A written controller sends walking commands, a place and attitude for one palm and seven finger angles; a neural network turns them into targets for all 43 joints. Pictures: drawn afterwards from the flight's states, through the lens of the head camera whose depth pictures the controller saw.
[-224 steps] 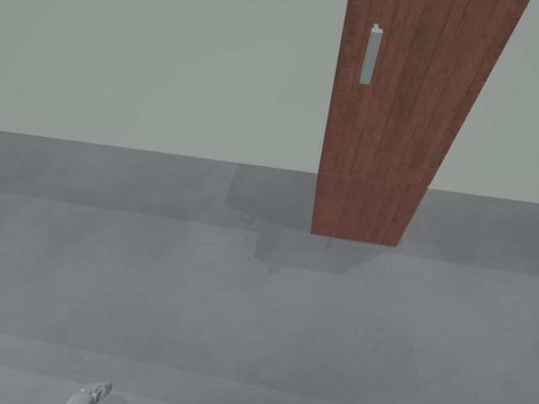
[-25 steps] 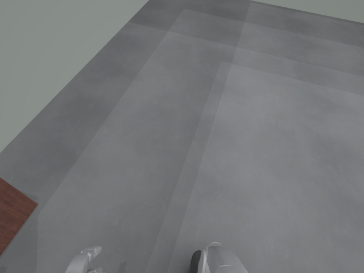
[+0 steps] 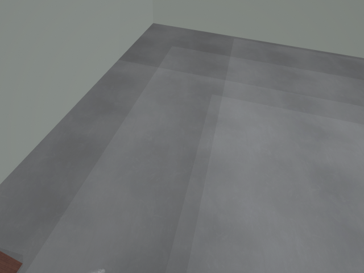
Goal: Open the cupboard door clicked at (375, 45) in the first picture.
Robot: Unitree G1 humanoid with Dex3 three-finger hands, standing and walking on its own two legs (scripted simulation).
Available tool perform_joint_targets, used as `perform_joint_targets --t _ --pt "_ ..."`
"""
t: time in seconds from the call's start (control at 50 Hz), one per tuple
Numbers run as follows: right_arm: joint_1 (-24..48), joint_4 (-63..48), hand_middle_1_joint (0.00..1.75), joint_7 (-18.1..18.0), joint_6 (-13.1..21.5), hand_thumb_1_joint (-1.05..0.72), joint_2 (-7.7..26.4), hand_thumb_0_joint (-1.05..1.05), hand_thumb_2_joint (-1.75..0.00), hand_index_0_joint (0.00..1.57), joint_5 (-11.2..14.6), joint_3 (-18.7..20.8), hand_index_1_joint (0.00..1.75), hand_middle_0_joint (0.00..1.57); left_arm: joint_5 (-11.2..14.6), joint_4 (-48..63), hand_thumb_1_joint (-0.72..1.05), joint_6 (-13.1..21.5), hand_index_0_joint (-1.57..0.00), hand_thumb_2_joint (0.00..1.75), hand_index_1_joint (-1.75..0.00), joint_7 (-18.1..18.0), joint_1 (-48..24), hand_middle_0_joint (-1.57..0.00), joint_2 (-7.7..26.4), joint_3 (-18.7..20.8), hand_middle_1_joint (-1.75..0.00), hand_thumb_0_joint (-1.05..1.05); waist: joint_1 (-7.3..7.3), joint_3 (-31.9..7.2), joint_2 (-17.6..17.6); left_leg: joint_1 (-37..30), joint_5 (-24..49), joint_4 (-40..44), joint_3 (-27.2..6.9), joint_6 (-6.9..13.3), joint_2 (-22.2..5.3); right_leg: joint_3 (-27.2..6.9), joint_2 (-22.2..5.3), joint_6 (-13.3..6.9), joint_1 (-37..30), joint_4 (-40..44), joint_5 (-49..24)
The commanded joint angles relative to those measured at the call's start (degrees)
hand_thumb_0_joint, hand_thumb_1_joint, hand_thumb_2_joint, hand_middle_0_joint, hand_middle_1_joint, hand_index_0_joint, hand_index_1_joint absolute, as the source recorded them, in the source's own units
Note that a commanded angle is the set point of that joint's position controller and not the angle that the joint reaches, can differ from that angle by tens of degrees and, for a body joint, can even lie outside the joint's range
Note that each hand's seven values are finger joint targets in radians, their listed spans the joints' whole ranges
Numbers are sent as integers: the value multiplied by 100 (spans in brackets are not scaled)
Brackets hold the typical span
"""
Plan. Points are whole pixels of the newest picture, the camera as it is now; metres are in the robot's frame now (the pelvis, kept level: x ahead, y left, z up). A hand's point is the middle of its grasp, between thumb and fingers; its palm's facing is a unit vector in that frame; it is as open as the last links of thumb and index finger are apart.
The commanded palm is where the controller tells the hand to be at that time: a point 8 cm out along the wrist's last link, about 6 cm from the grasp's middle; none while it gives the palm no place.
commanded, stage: turn to face it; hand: left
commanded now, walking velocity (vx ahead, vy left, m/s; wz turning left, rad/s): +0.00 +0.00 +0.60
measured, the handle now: out of the picture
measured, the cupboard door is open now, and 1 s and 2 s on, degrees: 0 0 0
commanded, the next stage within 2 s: none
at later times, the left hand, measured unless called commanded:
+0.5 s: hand out of the picture +0.07 +0.20 -0.14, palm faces +0.23 -0.93 -0.27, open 7.4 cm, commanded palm none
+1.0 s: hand out of the picture -0.12 +0.22 -0.18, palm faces +0.55 -0.79 -0.26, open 7.4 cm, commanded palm none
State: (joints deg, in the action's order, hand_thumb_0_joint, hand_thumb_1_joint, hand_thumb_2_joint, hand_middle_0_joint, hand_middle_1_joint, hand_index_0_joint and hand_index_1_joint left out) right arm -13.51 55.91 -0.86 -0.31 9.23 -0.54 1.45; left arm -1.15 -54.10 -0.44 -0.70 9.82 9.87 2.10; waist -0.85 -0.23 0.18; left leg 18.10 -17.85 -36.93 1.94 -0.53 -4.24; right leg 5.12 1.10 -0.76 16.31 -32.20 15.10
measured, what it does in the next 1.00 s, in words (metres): steps on the spot, turning left: right foot, then left foot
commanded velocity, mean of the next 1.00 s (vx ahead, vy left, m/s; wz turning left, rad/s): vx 0.00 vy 0.00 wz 0.60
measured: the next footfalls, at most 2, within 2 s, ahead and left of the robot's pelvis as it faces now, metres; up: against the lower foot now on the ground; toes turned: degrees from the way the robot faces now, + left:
right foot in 0.48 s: +0.04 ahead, -0.13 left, +0.00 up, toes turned +12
left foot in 0.92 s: -0.05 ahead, +0.12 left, +0.00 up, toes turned +37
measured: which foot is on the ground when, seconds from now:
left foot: down 0.00-0.48, up 0.50-0.90, down 0.92-1.00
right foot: down 0.00-0.00, up 0.02-0.46, down 0.48-0.92, up 0.94-1.00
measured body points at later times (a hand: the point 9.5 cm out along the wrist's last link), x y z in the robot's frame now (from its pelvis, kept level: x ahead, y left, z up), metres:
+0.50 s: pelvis -0.01 -0.02 +0.01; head +0.03 -0.03 +0.45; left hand +0.06 +0.25 -0.12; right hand +0.06 -0.26 -0.15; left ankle +0.02 +0.11 -0.72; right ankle +0.00 -0.14 -0.73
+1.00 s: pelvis -0.03 +0.01 +0.00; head +0.00 +0.06 +0.44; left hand -0.15 +0.26 -0.16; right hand +0.21 -0.15 -0.12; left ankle -0.09 +0.10 -0.73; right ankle +0.00 -0.14 -0.67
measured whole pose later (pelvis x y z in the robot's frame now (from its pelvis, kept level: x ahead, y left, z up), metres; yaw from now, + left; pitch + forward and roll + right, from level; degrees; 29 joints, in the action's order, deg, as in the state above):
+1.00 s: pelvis -0.03 +0.01 +0.00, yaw +32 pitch +1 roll +0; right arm -7.0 50.7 1.2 -1.4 13.5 -0.6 3.2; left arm -1.2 -53.9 -4.0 -0.9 13.4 15.9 4.5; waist 1.3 6.4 -3.4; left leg 17.9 -19.6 -36.8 4.7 1.9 -1.0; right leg 6.6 -8.8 4.8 22.3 -58.8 31.6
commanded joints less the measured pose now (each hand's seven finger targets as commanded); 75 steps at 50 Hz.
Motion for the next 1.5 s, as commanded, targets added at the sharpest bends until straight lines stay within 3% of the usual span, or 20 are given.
perform_joint_targets --t 0.0,0.12,0.3,0.42,0.44,0.48,0.5,0.58,0.8,0.86,0.88,0.9,0.92,1.04,1.2,1.32,1.34,1.36,1.38,1.48 --pt "-283 -257 30 6 74 -90 1118 0 -90 20 -116 192 30 20 57 275 90 7 -20 90 -30 -79 444 -20 441 114 -30 0 191 411 1545 -96 2623 2136 -2166 879 -1724 -91 -328 301 689 -1278 1321" --pt "-513 -194 30 -101 86 -90 1100 0 -90 20 -87 261 30 20 37 242 90 -3 -20 90 -30 -46 36 -20 526 268 -30 0 3 -163 758 -1208 4172 1612 -1513 973 -1069 -475 -412 425 1407 -2831 1045" --pt "-633 -248 30 -45 -33 -90 1307 0 -90 20 -99 481 30 20 87 452 90 -54 -20 90 -30 -61 -388 -20 511 275 -30 0 -262 -578 938 -1462 3372 1520 -2190 1097 -909 -531 -256 530 1139 -1695 1175" --pt "-61 -485 30 23 -132 -90 1357 0 -90 20 -60 574 30 20 135 329 90 -18 -20 90 -30 -109 311 -20 705 316 -30 0 119 -706 880 -222 2237 1265 -2354 635 -354 -371 -71 393 -802 673 -41" --pt "-7 -538 30 55 -148 -90 1198 0 -90 20 -28 564 30 20 106 293 90 5 -20 90 -30 -138 525 -20 941 375 -30 0 233 -690 427 575 1246 1015 -2130 338 -94 -667 -505 263 -1644 1255 -248" --pt "122 -774 30 72 -169 -90 886 0 -90 20 -69 529 30 20 -1 464 90 3 -20 90 -30 -187 387 -20 1669 455 -30 0 329 -192 -1707 2024 -1510 -1501 -525 -233 787 -2734 -2967 -683 -1326 2045 275" --pt "159 -764 30 101 -208 -90 1049 0 -90 20 -110 580 30 20 9 595 90 -31 -20 90 -30 -200 69 -20 1528 411 -30 0 190 37 -967 1711 -1328 -2322 -694 -180 537 -2371 -2956 -846 -520 2057 383" --pt "-95 -456 30 224 -315 -90 918 0 -90 20 -115 535 30 20 10 685 90 87 -20 90 -30 -138 -393 -20 969 253 -30 0 -153 603 -1077 1721 -302 -3267 -287 -348 246 -669 -1830 -422 -276 1570 -940" --pt "823 -891 30 265 -210 -90 853 0 -90 20 -26 351 30 20 -76 494 90 27 -20 90 -30 -110 471 -20 1478 393 -30 0 345 -32 -1404 715 -672 -594 461 -340 196 31 -2216 -518 -1332 611 -2896" --pt "162 -773 30 240 -117 -90 1125 0 -90 20 -50 412 30 20 7 508 90 -6 -20 90 -30 -73 408 -20 1511 414 -30 0 -27 -568 -916 -600 689 1081 531 -186 328 497 -2010 -66 -1089 -583 -2882" --pt "-313 -686 30 215 -44 -90 1672 0 -90 20 -81 548 30 20 54 635 90 -19 -20 90 -30 -46 424 -20 1302 395 -30 0 -294 -1001 245 -1875 2174 1442 -572 182 -520 660 -1621 281 54 -1811 -1564" --pt "-706 -646 30 173 -25 -90 2282 0 -90 20 -38 694 30 20 67 890 90 -20 -20 90 -30 -7 196 -20 880 254 -30 0 -481 -1140 1889 -2674 4969 1308 -2343 878 -1951 418 -865 656 1701 -2993 2227" --pt "-912 -496 30 147 -71 -90 2244 0 -90 20 2 666 30 20 23 945 90 -100 -20 90 -30 -52 7 -20 962 262 -30 0 -516 -1202 1342 -2514 5392 1171 -2075 1259 -2153 -172 -922 579 1794 -3441 2352" --pt "248 -765 30 15 8 -90 1561 0 -90 20 -62 438 30 20 36 616 90 -122 -20 90 -30 23 78 -20 949 321 -30 0 -28 -328 790 -1254 3834 1452 -1138 850 -913 -405 -797 661 1535 -3402 833" --pt "70 -702 30 46 -60 -90 1610 0 -90 20 -92 508 30 20 62 832 90 -127 -20 90 -30 -28 -340 -20 895 278 -30 0 -143 -193 833 -984 2875 1548 -1963 1056 -867 -482 -515 667 1091 -1948 977" --pt "402 -810 30 72 -116 -90 1527 0 -90 20 -58 554 30 20 111 759 90 2 -20 90 -30 -79 311 -20 945 301 -30 0 227 -301 750 85 2442 903 -2187 691 -419 -366 -279 522 -799 431 -163" --pt "309 -840 30 94 -106 -90 1270 0 -90 20 -11 520 30 20 65 731 90 73 -20 90 -30 -111 536 -20 1212 357 -30 0 325 -452 43 757 1376 299 -1913 356 -52 -930 -902 400 -1658 1228 -459" --pt "153 -961 30 109 -100 -90 823 0 -90 20 11 448 30 20 -39 767 90 116 -20 90 -30 -160 579 -20 1818 469 -30 0 323 -492 -1831 1773 -1167 -1158 -702 -176 878 -2594 -2593 -208 -2139 1662 -929" --pt "232 -996 30 92 -144 -90 1121 0 -90 20 -56 519 30 20 12 828 90 63 -20 90 -30 -160 585 -20 1865 419 -30 0 344 -453 -1545 1618 -1762 -2258 -718 -186 699 -2665 -3093 -666 -1298 1663 -1136" --pt "10 -606 30 260 -328 -90 1017 0 -90 20 -106 522 30 20 14 967 90 82 -20 90 -30 -116 -290 -20 1096 234 -30 0 -100 423 -1008 1464 -259 -3539 -394 -307 287 -711 -1890 -355 -182 1650 -393"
